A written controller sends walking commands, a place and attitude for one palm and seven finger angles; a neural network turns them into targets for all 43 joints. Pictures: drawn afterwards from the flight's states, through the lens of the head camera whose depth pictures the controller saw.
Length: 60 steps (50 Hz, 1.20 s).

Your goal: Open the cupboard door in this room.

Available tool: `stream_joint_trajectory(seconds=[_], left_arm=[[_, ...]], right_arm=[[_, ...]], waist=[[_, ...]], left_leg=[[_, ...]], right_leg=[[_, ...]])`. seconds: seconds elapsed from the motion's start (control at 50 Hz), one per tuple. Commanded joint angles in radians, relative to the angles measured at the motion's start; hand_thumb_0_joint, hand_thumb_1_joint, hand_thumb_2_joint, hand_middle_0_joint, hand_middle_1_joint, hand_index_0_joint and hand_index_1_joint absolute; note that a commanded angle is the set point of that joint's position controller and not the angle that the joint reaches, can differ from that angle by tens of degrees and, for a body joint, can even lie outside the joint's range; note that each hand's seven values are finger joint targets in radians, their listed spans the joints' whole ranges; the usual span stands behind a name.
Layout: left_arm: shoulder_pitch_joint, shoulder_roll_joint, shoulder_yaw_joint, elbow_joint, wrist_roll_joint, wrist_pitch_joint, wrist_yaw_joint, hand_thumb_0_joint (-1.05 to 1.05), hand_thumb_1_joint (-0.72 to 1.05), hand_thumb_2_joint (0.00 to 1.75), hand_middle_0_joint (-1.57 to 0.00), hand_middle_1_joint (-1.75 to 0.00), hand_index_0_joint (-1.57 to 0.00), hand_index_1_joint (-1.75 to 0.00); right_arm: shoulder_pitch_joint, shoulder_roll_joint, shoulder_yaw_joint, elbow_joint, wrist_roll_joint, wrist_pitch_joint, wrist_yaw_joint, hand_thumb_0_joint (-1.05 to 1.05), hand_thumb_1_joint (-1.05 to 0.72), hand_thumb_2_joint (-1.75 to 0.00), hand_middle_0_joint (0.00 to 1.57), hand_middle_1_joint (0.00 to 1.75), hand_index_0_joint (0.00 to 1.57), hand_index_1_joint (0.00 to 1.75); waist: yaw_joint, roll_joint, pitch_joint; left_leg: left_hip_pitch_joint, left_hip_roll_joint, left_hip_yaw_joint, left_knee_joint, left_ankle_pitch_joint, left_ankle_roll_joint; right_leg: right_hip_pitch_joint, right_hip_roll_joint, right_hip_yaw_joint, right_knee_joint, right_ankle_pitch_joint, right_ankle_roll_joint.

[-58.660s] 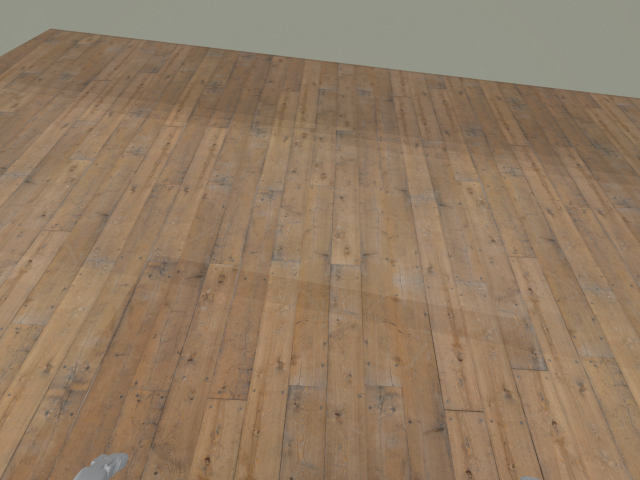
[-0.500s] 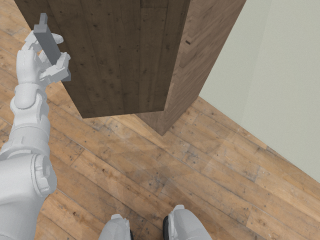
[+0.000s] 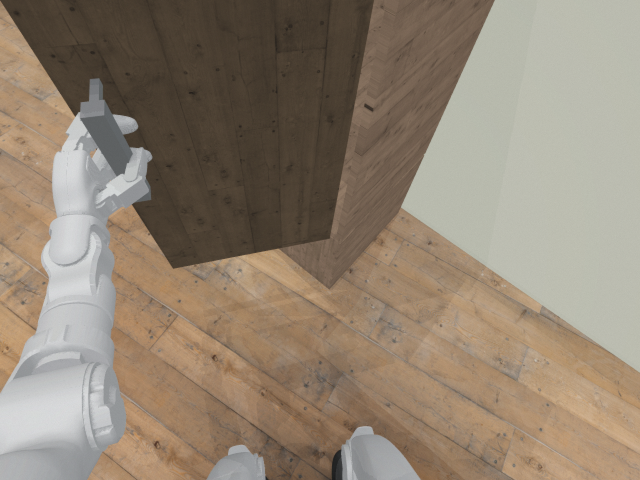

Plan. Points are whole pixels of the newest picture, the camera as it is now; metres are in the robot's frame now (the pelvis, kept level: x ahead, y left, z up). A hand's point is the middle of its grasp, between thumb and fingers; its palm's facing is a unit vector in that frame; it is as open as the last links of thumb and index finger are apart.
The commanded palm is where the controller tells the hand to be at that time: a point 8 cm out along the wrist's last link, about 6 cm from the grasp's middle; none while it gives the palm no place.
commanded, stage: pull the door open along its arc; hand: left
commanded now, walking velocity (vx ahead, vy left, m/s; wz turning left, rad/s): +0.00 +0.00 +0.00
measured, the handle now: (120, 145) +0.53 +0.22 +0.06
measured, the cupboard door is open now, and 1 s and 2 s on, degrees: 54 95 95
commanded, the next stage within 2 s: open thumb and fingers to let go in 0.72 s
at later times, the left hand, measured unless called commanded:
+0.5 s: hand (221, 279) +0.33 +0.09 +0.07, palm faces +0.40 -0.91 +0.05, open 6.6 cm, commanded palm +0.27 +0.15 +0.06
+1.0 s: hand (264, 297) +0.31 +0.04 +0.06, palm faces +0.48 -0.87 -0.04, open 6.6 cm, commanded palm +0.26 +0.09 +0.06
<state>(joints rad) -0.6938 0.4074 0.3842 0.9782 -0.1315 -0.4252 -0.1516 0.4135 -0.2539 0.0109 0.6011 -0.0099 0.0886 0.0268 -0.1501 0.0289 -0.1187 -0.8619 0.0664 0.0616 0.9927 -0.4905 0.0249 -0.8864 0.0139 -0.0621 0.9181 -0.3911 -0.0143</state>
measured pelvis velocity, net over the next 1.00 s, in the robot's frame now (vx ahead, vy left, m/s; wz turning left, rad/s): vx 0.01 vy -0.06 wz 0.10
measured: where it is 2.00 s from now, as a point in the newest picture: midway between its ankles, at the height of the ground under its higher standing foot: outside the picture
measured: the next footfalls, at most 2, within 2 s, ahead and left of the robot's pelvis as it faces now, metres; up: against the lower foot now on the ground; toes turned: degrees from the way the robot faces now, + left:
none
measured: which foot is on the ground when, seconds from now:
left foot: down 0.00-1.00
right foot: down 0.00-1.00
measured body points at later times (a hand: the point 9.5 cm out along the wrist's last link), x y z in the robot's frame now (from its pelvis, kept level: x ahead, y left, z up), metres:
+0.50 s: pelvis +0.01 -0.02 +0.01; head +0.07 -0.02 +0.46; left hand +0.31 +0.14 +0.07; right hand +0.21 -0.22 -0.09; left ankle -0.02 +0.10 -0.68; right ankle +0.02 -0.12 -0.68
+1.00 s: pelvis +0.01 -0.06 +0.01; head +0.06 -0.08 +0.46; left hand +0.28 +0.09 +0.07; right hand +0.19 -0.28 -0.11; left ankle -0.02 +0.10 -0.68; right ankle +0.02 -0.12 -0.68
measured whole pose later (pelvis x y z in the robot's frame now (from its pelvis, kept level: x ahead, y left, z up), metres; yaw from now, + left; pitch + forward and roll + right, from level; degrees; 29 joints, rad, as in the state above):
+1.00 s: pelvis +0.01 -0.06 +0.01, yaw +6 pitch +12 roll +2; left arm 0.01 -0.11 -0.15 0.22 0.10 -0.26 0.60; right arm 0.18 -0.19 -0.02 0.62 -0.08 0.01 -0.01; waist -0.01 0.02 -0.12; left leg -0.65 0.03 -0.02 0.90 -0.45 -0.05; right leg -0.69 -0.01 -0.13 0.93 -0.45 -0.09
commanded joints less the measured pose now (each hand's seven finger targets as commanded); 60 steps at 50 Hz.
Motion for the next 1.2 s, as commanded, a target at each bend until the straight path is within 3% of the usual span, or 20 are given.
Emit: stream_joint_trajectory(seconds=[0.0,0.1,0.12,0.14,0.16,0.22,0.26,0.32,0.38,0.42,0.48,0.58,0.72,0.78,0.8,0.9,0.98,1.04,1.12,1.18], left_arm=[[-0.07,0.143,-0.023,-0.351,-0.031,-0.068,-0.023,0.0,0.9,0.9,-0.4,-1.35,-0.4,-1.35],[0.266,0.001,-0.102,-0.592,-0.07,-0.056,-0.005,0.0,0.9,0.9,-0.4,-1.35,-0.4,-1.35],[0.296,-0.007,0.034,-0.682,-0.129,-0.05,0.136,0.0,0.9,0.9,-0.4,-1.35,-0.4,-1.35],[0.397,-0.124,-0.073,-0.695,-0.104,-0.033,0.204,0.0,0.9,0.9,-0.4,-1.35,-0.4,-1.35],[0.454,-0.154,-0.088,-0.701,-0.094,-0.022,0.248,0.0,0.9,0.9,-0.4,-1.35,-0.4,-1.35],[0.538,-0.146,-0.089,-0.847,-0.028,-0.027,0.373,0.0,0.9,0.9,-0.4,-1.35,-0.4,-1.35],[0.563,-0.21,-0.138,-0.871,0.02,-0.024,0.449,0.0,0.9,0.9,-0.4,-1.35,-0.4,-1.35],[0.572,-0.256,-0.188,-0.926,0.083,-0.022,0.552,0.0,0.9,0.9,-0.4,-1.35,-0.4,-1.35],[0.59,-0.354,-0.279,-0.951,0.132,0.001,0.636,0.0,0.9,0.9,-0.4,-1.35,-0.4,-1.35],[0.606,-0.387,-0.321,-0.965,0.17,0.022,0.694,0.0,0.9,0.9,-0.4,-1.35,-0.4,-1.35],[0.62,-0.447,-0.385,-0.972,0.223,0.065,0.758,0.0,0.9,0.9,-0.4,-1.35,-0.4,-1.35],[0.669,-0.517,-0.494,-1.026,0.262,0.109,0.754,0.0,0.9,0.9,-0.4,-1.35,-0.4,-1.35],[0.741,-0.647,-0.648,-1.077,0.266,0.141,0.738,0.0,0.9,0.9,-0.4,-1.35,-0.4,-1.35],[0.642,-0.599,-0.608,-1.052,0.273,0.137,0.759,0.0,0.9,0.9,-0.4,-1.35,-0.4,-1.35],[0.545,-0.563,-0.574,-1.023,0.271,0.132,0.77,0.0,0.9,0.9,-0.4,-1.35,-0.4,-1.35],[0.527,-0.525,-0.518,-0.963,0.248,0.108,0.765,0.0,0.55,0.75,-0.38,-1.31,-0.38,-1.31],[0.52,-0.519,-0.512,-0.976,0.244,0.092,0.751,0.0,0.27,0.63,-0.35,-1.28,-0.35,-1.28],[0.494,-0.538,-0.527,-0.946,0.238,0.086,0.743,0.0,0.06,0.54,-0.34,-1.26,-0.34,-1.26],[0.464,-0.515,-0.506,-0.928,0.237,0.068,0.747,0.0,-0.22,0.42,-0.32,-1.23,-0.32,-1.23],[0.444,-0.535,-0.522,-0.911,0.24,0.061,0.749,0.0,-0.43,0.33,-0.3,-1.21,-0.3,-1.21]], right_arm=[[0.079,-0.159,-0.068,-0.116,0.016,-0.031,-0.004,0.0,-0.9,-0.9,0.2,0.3,0.2,0.3],[0.013,-0.135,-0.073,-0.163,0.03,-0.057,0.013,0.0,-0.9,-0.9,0.2,0.3,0.2,0.3],[-0.029,-0.108,-0.073,-0.176,0.026,-0.069,0.015,0.0,-0.9,-0.9,0.2,0.3,0.2,0.3],[-0.045,-0.098,-0.066,-0.18,0.018,-0.078,0.025,0.0,-0.9,-0.9,0.2,0.3,0.2,0.3],[-0.052,-0.101,-0.065,-0.176,0.018,-0.08,0.03,0.0,-0.9,-0.9,0.2,0.3,0.2,0.3],[-0.088,-0.096,-0.069,-0.196,-0.003,-0.081,0.036,0.0,-0.9,-0.9,0.2,0.3,0.2,0.3],[-0.12,-0.074,-0.065,-0.2,-0.015,-0.079,0.036,0.0,-0.9,-0.9,0.2,0.3,0.2,0.3],[-0.157,-0.058,-0.062,-0.201,-0.031,-0.072,0.026,0.0,-0.9,-0.9,0.2,0.3,0.2,0.3],[-0.198,-0.034,-0.053,-0.203,-0.042,-0.07,0.02,0.0,-0.9,-0.9,0.2,0.3,0.2,0.3],[-0.209,-0.026,-0.05,-0.203,-0.05,-0.068,0.017,0.0,-0.9,-0.9,0.2,0.3,0.2,0.3],[-0.236,-0.011,-0.043,-0.196,-0.062,-0.067,0.011,0.0,-0.9,-0.9,0.2,0.3,0.2,0.3],[-0.253,-0.003,-0.043,-0.2,-0.07,-0.072,-0.007,0.0,-0.9,-0.9,0.2,0.3,0.2,0.3],[-0.275,0.005,-0.037,-0.197,-0.063,-0.107,-0.013,0.0,-0.9,-0.9,0.2,0.3,0.2,0.3],[-0.277,0.001,-0.037,-0.172,-0.069,-0.12,-0.022,0.0,-0.9,-0.9,0.2,0.3,0.2,0.3],[-0.282,-0.001,-0.035,-0.154,-0.071,-0.122,-0.029,0.0,-0.9,-0.9,0.2,0.3,0.2,0.3],[-0.295,0.002,-0.041,-0.134,-0.066,-0.128,-0.044,0.0,-0.9,-0.9,0.2,0.3,0.2,0.3],[-0.283,0.0,-0.05,-0.13,-0.065,-0.124,-0.045,0.0,-0.9,-0.9,0.2,0.3,0.2,0.3],[-0.284,-0.003,-0.05,-0.127,-0.063,-0.127,-0.043,0.0,-0.9,-0.9,0.2,0.3,0.2,0.3],[-0.292,-0.007,-0.05,-0.126,-0.063,-0.132,-0.044,0.0,-0.9,-0.9,0.2,0.3,0.2,0.3],[-0.297,-0.006,-0.051,-0.127,-0.063,-0.135,-0.043,0.0,-0.9,-0.9,0.2,0.3,0.2,0.3]], waist=[[0.081,0.035,-0.469],[0.13,0.053,-0.415],[0.208,0.072,-0.404],[0.18,0.059,-0.372],[0.172,0.002,-0.314],[0.191,-0.047,-0.35],[0.188,-0.06,-0.312],[0.19,-0.094,-0.305],[0.19,-0.055,-0.281],[0.184,-0.075,-0.277],[0.177,-0.056,-0.282],[0.155,-0.098,-0.294],[0.125,-0.131,-0.241],[0.121,-0.115,-0.227],[0.107,-0.137,-0.21],[0.126,-0.162,-0.241],[0.137,-0.136,-0.31],[0.12,-0.163,-0.272],[0.126,-0.165,-0.249],[0.123,-0.148,-0.248]], left_leg=[[0.253,-0.049,-0.05,-0.135,0.535,0.003],[0.294,-0.045,-0.033,-0.174,0.608,-0.002],[0.278,-0.048,-0.031,-0.183,0.62,-0.017],[0.287,-0.047,-0.027,-0.19,0.616,-0.022],[0.276,-0.041,-0.036,-0.196,0.603,-0.027],[0.263,-0.051,-0.03,-0.191,0.565,-0.025],[0.242,-0.057,-0.025,-0.194,0.501,-0.028],[0.238,-0.06,-0.032,-0.185,0.444,-0.026],[0.243,-0.069,-0.03,-0.18,0.405,-0.028],[0.243,-0.071,-0.036,-0.174,0.389,-0.026],[0.248,-0.073,-0.038,-0.165,0.382,-0.029],[0.265,-0.075,-0.039,-0.163,0.362,-0.026],[0.276,-0.077,-0.06,-0.162,0.322,-0.03],[0.25,-0.082,-0.067,-0.146,0.282,-0.031],[0.227,-0.084,-0.07,-0.132,0.258,-0.03],[0.173,-0.093,-0.072,-0.125,0.202,-0.031],[0.182,-0.092,-0.069,-0.13,0.236,-0.032],[0.178,-0.089,-0.074,-0.128,0.221,-0.029],[0.171,-0.09,-0.076,-0.13,0.19,-0.026],[0.177,-0.091,-0.072,-0.129,0.181,-0.023]], right_leg=[[0.418,0.029,0.026,-0.082,0.487,-0.003],[0.457,0.019,0.014,-0.095,0.523,-0.007],[0.467,0.022,0.001,-0.099,0.509,-0.013],[0.451,0.019,-0.009,-0.096,0.498,-0.009],[0.43,0.016,-0.02,-0.101,0.479,-0.007],[0.501,0.009,-0.007,-0.081,0.51,-0.016],[0.501,-0.002,-0.001,-0.078,0.496,-0.016],[0.505,-0.007,0.014,-0.08,0.454,-0.017],[0.488,-0.017,0.019,-0.089,0.421,-0.016],[0.489,-0.016,0.023,-0.1,0.409,-0.016],[0.484,-0.023,0.025,-0.099,0.408,-0.015],[0.522,-0.04,0.049,-0.13,0.469,-0.002],[0.515,-0.059,0.061,-0.167,0.488,0.013],[0.482,-0.072,0.083,-0.173,0.429,0.016],[0.46,-0.081,0.104,-0.183,0.397,0.023],[0.506,-0.111,0.178,-0.224,0.301,0.035],[0.557,-0.113,0.178,-0.198,0.393,0.035],[0.523,-0.108,0.166,-0.202,0.36,0.036],[0.49,-0.105,0.168,-0.216,0.256,0.031],[0.471,-0.102,0.161,-0.215,0.213,0.026]])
